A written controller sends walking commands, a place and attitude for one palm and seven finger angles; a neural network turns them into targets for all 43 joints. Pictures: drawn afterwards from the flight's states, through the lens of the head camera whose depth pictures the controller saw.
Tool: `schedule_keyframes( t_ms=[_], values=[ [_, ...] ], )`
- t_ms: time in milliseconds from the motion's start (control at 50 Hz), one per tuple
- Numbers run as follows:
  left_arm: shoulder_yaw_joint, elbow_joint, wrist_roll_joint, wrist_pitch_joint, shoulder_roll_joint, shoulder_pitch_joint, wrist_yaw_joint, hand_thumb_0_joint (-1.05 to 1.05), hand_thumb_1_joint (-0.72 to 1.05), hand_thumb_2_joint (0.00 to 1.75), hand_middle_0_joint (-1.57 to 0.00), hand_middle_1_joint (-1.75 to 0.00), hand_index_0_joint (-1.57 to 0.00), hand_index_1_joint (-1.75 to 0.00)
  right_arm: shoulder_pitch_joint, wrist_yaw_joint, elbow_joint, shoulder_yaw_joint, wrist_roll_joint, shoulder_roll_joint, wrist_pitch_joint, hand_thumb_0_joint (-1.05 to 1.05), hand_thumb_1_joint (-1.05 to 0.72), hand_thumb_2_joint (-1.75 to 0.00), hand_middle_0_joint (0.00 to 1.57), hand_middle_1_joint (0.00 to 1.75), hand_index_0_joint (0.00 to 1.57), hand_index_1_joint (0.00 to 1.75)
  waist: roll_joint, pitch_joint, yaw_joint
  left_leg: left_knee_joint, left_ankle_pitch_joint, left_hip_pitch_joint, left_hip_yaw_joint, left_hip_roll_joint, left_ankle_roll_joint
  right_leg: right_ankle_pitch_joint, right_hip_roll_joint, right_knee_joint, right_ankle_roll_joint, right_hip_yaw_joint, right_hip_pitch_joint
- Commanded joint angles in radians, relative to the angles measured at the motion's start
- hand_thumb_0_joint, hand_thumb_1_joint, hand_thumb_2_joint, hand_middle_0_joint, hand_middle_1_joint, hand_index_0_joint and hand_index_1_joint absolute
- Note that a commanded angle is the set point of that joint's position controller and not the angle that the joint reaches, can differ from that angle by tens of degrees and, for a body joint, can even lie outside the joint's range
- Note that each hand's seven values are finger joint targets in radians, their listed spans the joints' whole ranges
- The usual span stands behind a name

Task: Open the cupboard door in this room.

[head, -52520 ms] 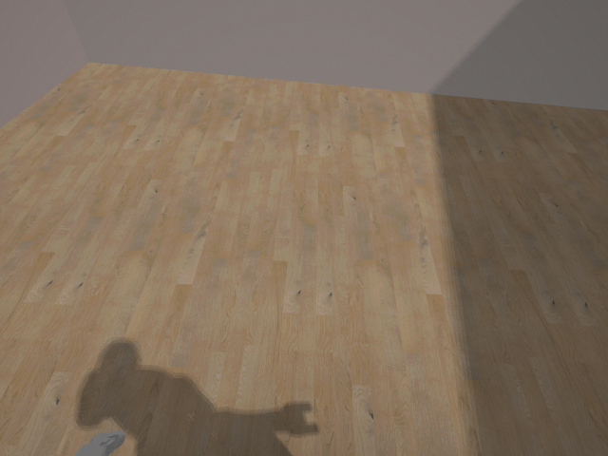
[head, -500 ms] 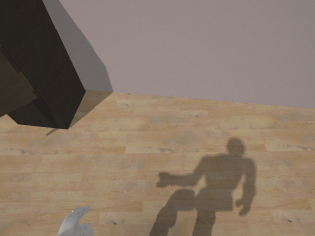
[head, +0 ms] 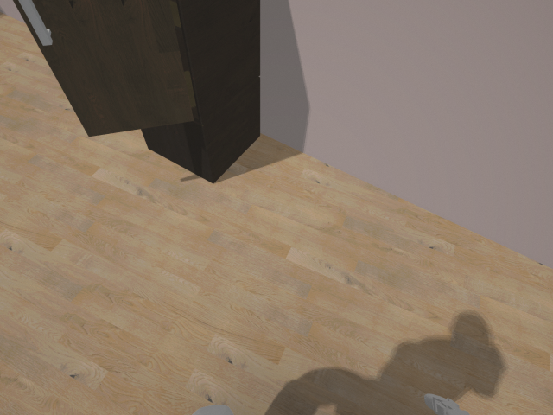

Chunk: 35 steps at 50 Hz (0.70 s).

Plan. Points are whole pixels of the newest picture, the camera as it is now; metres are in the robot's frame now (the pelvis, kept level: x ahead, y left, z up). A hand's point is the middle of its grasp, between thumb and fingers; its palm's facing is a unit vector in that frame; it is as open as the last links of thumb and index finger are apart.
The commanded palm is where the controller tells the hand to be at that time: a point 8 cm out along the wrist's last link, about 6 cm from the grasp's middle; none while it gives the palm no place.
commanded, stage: turn to face it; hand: left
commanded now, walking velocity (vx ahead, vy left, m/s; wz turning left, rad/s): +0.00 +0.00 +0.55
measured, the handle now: (35, 13) +0.93 +0.68 +0.05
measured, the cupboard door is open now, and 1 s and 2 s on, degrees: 48 48 48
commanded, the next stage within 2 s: take the last steps up to it in 0.66 s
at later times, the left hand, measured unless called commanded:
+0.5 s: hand out of the picture +0.10 +0.23 -0.15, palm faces +0.17 -0.96 -0.23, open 7.4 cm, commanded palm none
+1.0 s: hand out of the picture -0.02 +0.14 -0.14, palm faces +0.42 -0.87 -0.27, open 7.3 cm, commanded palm none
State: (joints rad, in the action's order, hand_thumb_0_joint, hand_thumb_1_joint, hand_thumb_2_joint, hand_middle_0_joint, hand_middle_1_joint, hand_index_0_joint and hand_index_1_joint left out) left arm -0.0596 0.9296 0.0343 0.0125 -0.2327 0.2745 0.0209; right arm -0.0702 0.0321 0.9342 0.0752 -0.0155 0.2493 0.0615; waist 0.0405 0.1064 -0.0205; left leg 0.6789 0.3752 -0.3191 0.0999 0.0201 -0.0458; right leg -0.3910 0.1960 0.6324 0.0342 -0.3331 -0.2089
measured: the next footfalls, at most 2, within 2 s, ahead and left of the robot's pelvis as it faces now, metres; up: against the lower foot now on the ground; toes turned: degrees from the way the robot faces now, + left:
left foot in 0.02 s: +0.04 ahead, +0.11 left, +0.00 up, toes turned +6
right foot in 0.62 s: +0.06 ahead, -0.11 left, +0.00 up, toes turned +10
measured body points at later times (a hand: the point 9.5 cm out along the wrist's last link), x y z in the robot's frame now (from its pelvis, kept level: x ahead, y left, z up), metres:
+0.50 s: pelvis +0.02 +0.02 +0.02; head +0.07 +0.04 +0.46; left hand +0.09 +0.28 -0.13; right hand +0.08 -0.21 -0.13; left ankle +0.00 +0.10 -0.73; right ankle +0.02 -0.13 -0.67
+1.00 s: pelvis +0.04 -0.04 +0.02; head +0.07 -0.06 +0.47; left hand -0.04 +0.18 -0.12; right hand +0.17 -0.26 -0.15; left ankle -0.05 +0.11 -0.63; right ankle +0.02 -0.12 -0.73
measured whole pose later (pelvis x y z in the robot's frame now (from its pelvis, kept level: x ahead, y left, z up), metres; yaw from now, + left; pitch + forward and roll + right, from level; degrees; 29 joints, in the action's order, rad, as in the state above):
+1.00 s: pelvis +0.04 -0.04 +0.02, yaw +22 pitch +0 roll +3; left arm -0.04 1.02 0.02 -0.05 -0.14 0.32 0.03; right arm -0.20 0.01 1.07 0.08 -0.03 0.24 0.06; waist -0.03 0.04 -0.02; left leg 1.13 0.28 -0.48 -0.03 0.04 -0.06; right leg -0.30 0.05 0.39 -0.05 -0.19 -0.09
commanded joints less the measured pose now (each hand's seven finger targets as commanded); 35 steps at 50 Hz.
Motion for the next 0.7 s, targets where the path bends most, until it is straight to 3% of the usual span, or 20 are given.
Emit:
schedule_keyframes(
  t_ms=[0, 20, 40, 60, 80, 120, 160, 220, 400, 500, 540, 560, 580, 600, 620, 640, 660, 680],
  values=[
    [-0.026, -0.138, -0.024, -0.006, -0.078, -0.08, -0.011, 0.0, 0.9, 0.9, -0.2, -0.3, -0.2, -0.3, -0.232, -0.017, -0.039, 0.069, -0.008, 0.285, -0.041, 0.0, -0.9, -0.9, 0.2, 0.3, 0.2, 0.3, -0.384, -0.239, 0.144, -0.314, -0.738, 0.392, -0.538, 0.383, 0.228, -0.292, -0.056, 0.456, 0.063, 0.136, -0.397],
    [-0.023, -0.155, -0.015, 0.01, -0.104, -0.123, 0.001, 0.0, 0.9, 0.9, -0.2, -0.3, -0.2, -0.3, -0.256, -0.027, -0.019, 0.062, -0.001, 0.292, -0.032, 0.0, -0.9, -0.9, 0.2, 0.3, 0.2, 0.3, -0.252, -0.254, 0.137, -0.293, -0.805, 0.37, -0.501, 0.431, 0.287, -0.297, -0.049, 0.527, 0.039, 0.283, -0.413],
    [-0.023, -0.144, -0.012, 0.014, -0.099, -0.137, 0.004, 0.0, 0.9, 0.9, -0.2, -0.3, -0.2, -0.3, -0.215, -0.036, -0.03, 0.051, -0.004, 0.255, -0.036, 0.0, -0.9, -0.9, 0.2, 0.3, 0.2, 0.3, -0.236, -0.223, 0.12, -0.308, -0.698, 0.316, -0.437, 0.374, 0.272, -0.239, -0.036, 0.535, 0.035, 0.304, -0.408],
    [-0.028, -0.125, -0.015, 0.015, -0.095, -0.137, 0.002, 0.0, 0.9, 0.9, -0.2, -0.3, -0.2, -0.3, -0.153, -0.047, -0.054, 0.046, -0.006, 0.224, -0.039, 0.0, -0.9, -0.9, 0.2, 0.3, 0.2, 0.3, -0.248, -0.191, 0.094, -0.31, -0.63, 0.274, -0.415, 0.324, 0.251, -0.171, -0.041, 0.558, 0.045, 0.312, -0.414],
    [-0.031, -0.099, -0.012, 0.017, -0.102, -0.124, -0.004, 0.0, 0.9, 0.9, -0.2, -0.3, -0.2, -0.3, -0.103, -0.051, -0.068, 0.036, -0.008, 0.199, -0.041, 0.0, -0.9, -0.9, 0.2, 0.3, 0.2, 0.3, -0.225, -0.142, 0.072, -0.324, -0.611, 0.217, -0.363, 0.279, 0.225, -0.095, -0.048, 0.575, 0.05, 0.334, -0.409],
    [-0.034, -0.065, -0.009, 0.023, -0.1, -0.076, -0.011, 0.0, 0.9, 0.9, -0.2, -0.3, -0.2, -0.3, -0.08, -0.053, -0.071, 0.021, -0.003, 0.167, -0.05, 0.0, -0.9, -0.9, 0.2, 0.3, 0.2, 0.3, -0.163, -0.115, 0.035, -0.339, -0.657, 0.213, -0.286, 0.216, 0.181, 0.009, -0.067, 0.591, 0.058, 0.331, -0.397],
    [-0.033, -0.051, -0.011, 0.021, -0.096, -0.058, -0.011, 0.0, 0.9, 0.9, -0.2, -0.3, -0.2, -0.3, -0.107, -0.055, -0.063, 0.013, 0.002, 0.152, -0.058, 0.0, -0.9, -0.9, 0.2, 0.3, 0.2, 0.3, -0.144, -0.139, 0.024, -0.333, -0.734, 0.234, -0.258, 0.195, 0.169, 0.047, -0.077, 0.579, 0.065, 0.333, -0.377],
    [-0.029, -0.048, -0.012, 0.022, -0.09, -0.056, -0.006, 0.0, 0.9, 0.9, -0.2, -0.3, -0.2, -0.3, -0.14, -0.055, -0.048, 0.013, 0.003, 0.149, -0.063, 0.0, -0.9, -0.9, 0.2, 0.3, 0.2, 0.3, -0.138, -0.166, 0.024, -0.327, -0.788, 0.282, -0.264, 0.193, 0.177, 0.076, -0.088, 0.568, 0.077, 0.337, -0.388],
    [-0.016, -0.083, -0.021, 0.018, -0.058, -0.181, -0.001, 0.0, 0.9, 0.9, -0.2, -0.3, -0.2, -0.3, -0.225, -0.062, -0.009, 0.011, -0.01, 0.122, -0.061, 0.0, -0.9, -0.9, 0.2, 0.3, 0.2, 0.3, -0.163, -0.137, 0.053, -0.324, -0.723, 0.263, -0.393, 0.213, 0.231, 0.0, -0.115, 0.392, 0.07, 0.346, -0.344],
    [-0.006, -0.085, -0.03, 0.009, -0.032, -0.19, 0.002, 0.0, 0.9, 0.9, -0.2, -0.3, -0.2, -0.3, -0.224, -0.064, 0.005, 0.013, -0.015, 0.117, -0.052, 0.0, -0.9, -0.9, 0.2, 0.3, 0.2, 0.3, -0.18, -0.158, 0.054, -0.285, -0.732, 0.209, -0.432, 0.2, 0.232, -0.057, -0.163, 0.15, 0.042, 0.325, -0.185],
    [-0.008, -0.07, -0.034, 0.002, -0.029, -0.137, 0.004, 0.0, 0.9, 0.9, -0.2, -0.3, -0.2, -0.3, -0.211, -0.063, 0.007, 0.016, -0.012, 0.118, -0.05, 0.0, -0.9, -0.9, 0.2, 0.3, 0.2, 0.3, -0.182, -0.181, 0.033, -0.252, -0.724, 0.184, -0.43, 0.178, 0.214, 0.022, -0.185, 0.015, 0.029, 0.311, -0.088],
    [-0.01, -0.057, -0.034, -0.005, -0.037, -0.104, 0.006, 0.0, 0.9, 0.9, -0.2, -0.3, -0.2, -0.3, -0.201, -0.062, 0.011, 0.015, -0.007, 0.111, -0.05, 0.0, -0.9, -0.9, 0.2, 0.3, 0.2, 0.3, -0.154, -0.186, 0.015, -0.223, -0.674, 0.138, -0.424, 0.16, 0.191, 0.117, -0.184, -0.097, 0.026, 0.309, 0.0],
    [-0.014, -0.041, -0.033, -0.015, -0.048, -0.052, 0.01, 0.0, 0.9, 0.9, -0.2, -0.3, -0.2, -0.3, -0.19, -0.059, 0.011, 0.014, -0.001, 0.094, -0.051, 0.0, -0.9, -0.9, 0.2, 0.3, 0.2, 0.3, -0.122, -0.205, -0.011, -0.18, -0.534, 0.065, -0.397, 0.119, 0.148, 0.245, -0.152, -0.251, 0.022, 0.328, 0.134],
    [-0.024, -0.026, -0.022, -0.026, -0.108, -0.02, 0.016, 0.0, 0.9, 0.9, -0.2, -0.3, -0.2, -0.3, -0.206, -0.051, 0.011, 0.009, 0.011, 0.045, -0.055, 0.0, -0.9, -0.9, 0.2, 0.3, 0.2, 0.3, 0.044, -0.231, -0.013, -0.075, -0.274, -0.092, -0.297, 0.033, 0.08, 0.379, 0.005, -0.298, -0.02, 0.463, 0.305],
    [-0.032, -0.019, -0.015, -0.029, -0.169, -0.004, 0.022, 0.0, 0.9, 0.9, -0.2, -0.3, -0.2, -0.3, -0.197, -0.048, -0.007, 0.002, 0.011, 0.01, -0.052, 0.0, -0.9, -0.9, 0.2, 0.3, 0.2, 0.3, 0.254, -0.201, -0.021, 0.12, 0.175, -0.225, -0.148, -0.096, 0.019, 0.583, 0.225, -0.291, -0.141, 0.664, 0.318],
    [-0.018, -0.023, -0.017, -0.027, -0.162, -0.005, 0.019, 0.0, 0.9, 0.9, -0.2, -0.3, -0.2, -0.3, -0.188, -0.048, 0.0, 0.015, 0.005, 0.052, -0.035, 0.0, -0.9, -0.9, 0.2, 0.3, 0.2, 0.3, 0.169, -0.171, -0.019, 0.294, 0.247, -0.169, -0.177, -0.065, 0.022, 0.583, 0.274, -0.308, -0.205, 0.628, 0.146],
    [-0.017, -0.031, -0.02, -0.028, -0.106, -0.065, 0.025, 0.0, 0.9, 0.9, -0.2, -0.3, -0.2, -0.3, -0.196, -0.047, 0.022, 0.021, -0.005, 0.046, -0.021, 0.0, -0.9, -0.9, 0.2, 0.3, 0.2, 0.3, 0.178, -0.118, 0.019, 0.397, 0.192, -0.199, -0.19, -0.045, 0.016, 0.627, 0.206, -0.318, -0.204, 0.574, 0.114],
    [-0.011, -0.035, -0.021, -0.03, -0.088, -0.098, 0.023, 0.0, 0.9, 0.9, -0.2, -0.3, -0.2, -0.3, -0.203, -0.044, 0.048, 0.02, -0.005, 0.045, -0.014, 0.0, -0.9, -0.9, 0.2, 0.3, 0.2, 0.3, 0.134, -0.09, 0.031, 0.463, 0.133, -0.205, -0.175, -0.037, 0.005, 0.67, 0.146, -0.302, -0.191, 0.522, 0.119]
  ],
)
